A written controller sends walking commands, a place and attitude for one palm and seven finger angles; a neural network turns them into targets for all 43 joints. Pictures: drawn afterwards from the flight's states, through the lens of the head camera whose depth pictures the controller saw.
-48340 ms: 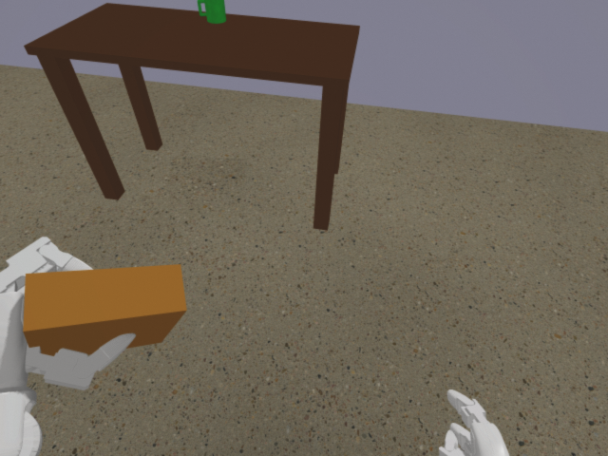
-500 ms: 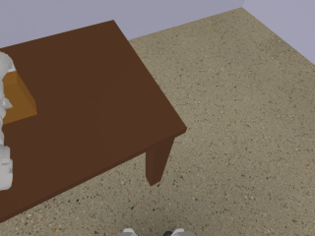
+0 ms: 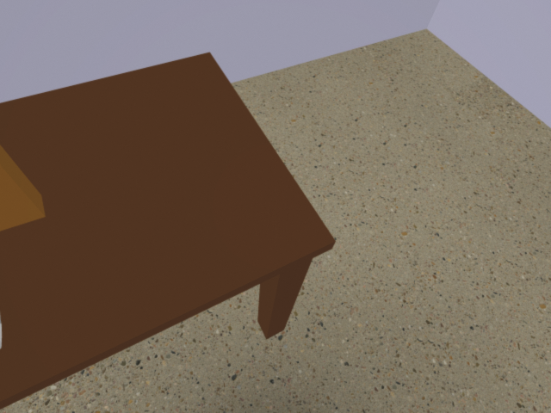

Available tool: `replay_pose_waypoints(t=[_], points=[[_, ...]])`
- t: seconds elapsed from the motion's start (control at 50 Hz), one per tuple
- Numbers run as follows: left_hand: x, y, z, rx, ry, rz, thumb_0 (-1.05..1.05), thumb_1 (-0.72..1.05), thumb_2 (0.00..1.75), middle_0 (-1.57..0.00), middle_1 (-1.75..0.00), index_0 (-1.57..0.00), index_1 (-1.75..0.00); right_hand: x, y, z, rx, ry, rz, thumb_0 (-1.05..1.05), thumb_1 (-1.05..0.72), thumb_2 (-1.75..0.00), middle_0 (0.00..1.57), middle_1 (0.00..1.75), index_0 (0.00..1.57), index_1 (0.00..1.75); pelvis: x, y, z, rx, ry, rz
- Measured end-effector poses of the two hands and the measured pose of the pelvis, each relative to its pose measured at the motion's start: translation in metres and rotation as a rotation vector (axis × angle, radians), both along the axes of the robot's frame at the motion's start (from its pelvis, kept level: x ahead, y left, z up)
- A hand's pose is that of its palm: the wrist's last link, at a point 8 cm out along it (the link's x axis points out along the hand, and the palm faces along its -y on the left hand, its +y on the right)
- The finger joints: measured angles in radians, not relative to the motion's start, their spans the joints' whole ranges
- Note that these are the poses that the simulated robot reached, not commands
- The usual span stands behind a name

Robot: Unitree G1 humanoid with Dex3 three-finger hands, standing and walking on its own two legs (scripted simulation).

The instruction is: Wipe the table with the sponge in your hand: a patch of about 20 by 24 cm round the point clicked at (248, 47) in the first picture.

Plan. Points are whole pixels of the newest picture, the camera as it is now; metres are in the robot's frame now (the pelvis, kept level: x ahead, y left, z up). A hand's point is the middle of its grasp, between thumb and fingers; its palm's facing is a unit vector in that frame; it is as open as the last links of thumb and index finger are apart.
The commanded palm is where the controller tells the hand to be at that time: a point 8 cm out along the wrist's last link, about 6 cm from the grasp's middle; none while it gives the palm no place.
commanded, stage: slide back across to the first lane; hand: left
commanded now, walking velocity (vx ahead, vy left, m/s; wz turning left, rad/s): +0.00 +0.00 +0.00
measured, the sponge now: out of the picture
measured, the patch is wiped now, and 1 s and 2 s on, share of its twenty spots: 1.00 1.00 1.00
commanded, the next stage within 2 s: wipe back along the first lane in 0.20 s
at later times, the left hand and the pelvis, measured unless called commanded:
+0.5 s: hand out of the picture +0.39 +0.44 +0.08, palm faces -0.11 +0.00 -0.99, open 9.0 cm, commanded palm +0.38 +0.42 +0.12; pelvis +0.00 +0.02 +0.00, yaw +1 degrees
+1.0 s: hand out of the picture +0.35 +0.42 +0.07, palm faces -0.10 +0.01 -0.99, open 9.0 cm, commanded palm +0.33 +0.40 +0.10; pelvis -0.02 +0.01 +0.00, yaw +1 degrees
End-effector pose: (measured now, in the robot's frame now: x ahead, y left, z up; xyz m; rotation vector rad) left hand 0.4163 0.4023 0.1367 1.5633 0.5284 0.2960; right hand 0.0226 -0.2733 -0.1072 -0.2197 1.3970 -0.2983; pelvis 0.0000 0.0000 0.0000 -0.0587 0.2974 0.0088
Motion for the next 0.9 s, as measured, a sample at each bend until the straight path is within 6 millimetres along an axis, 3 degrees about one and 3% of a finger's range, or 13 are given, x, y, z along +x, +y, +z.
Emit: replay_pose_waypoints(t=[0.16, 0.36, 0.64, 0.9], points=[[-0.014, 0.028, 0.001, -0.008, 0.043, 0.001, -0.02, -0.46, 1.09, -0.83, -1.44, -0.86, -1.49, 0.014, -0.003, 0.007, -0.044, 0.002, 0.036, 0.01, -0.91, -0.90, 0.20, 0.30, 0.21, 0.30, 0.002, 0.004, 0.002, -0.006, -0.003, 0.017], [-0.023, 0.035, -0.003, -0.016, 0.018, -0.076, -0.02, -0.45, 1.08, -0.82, -1.44, -0.85, -1.50, 0.012, 0.001, 0.005, -0.057, 0.038, 0.046, 0.01, -0.91, -0.90, 0.20, 0.30, 0.21, 0.30, 0.002, 0.013, 0.000, -0.013, 0.008, 0.017], [-0.055, 0.021, -0.004, -0.014, -0.050, -0.054, -0.02, -0.44, 1.08, -0.81, -1.46, -0.84, -1.51, 0.021, 0.024, -0.004, 0.035, -0.034, 0.061, 0.01, -0.91, -0.90, 0.20, 0.30, 0.21, 0.30, -0.008, 0.016, 0.002, -0.004, -0.047, 0.024], [-0.075, 0.007, -0.006, -0.002, -0.047, -0.071, -0.03, -0.43, 1.08, -0.79, -1.47, -0.82, -1.53, 0.029, 0.016, -0.001, 0.033, -0.104, 0.095, 0.01, -0.91, -0.90, 0.20, 0.30, 0.21, 0.30, -0.018, 0.009, 0.003, 0.006, -0.072, 0.021]])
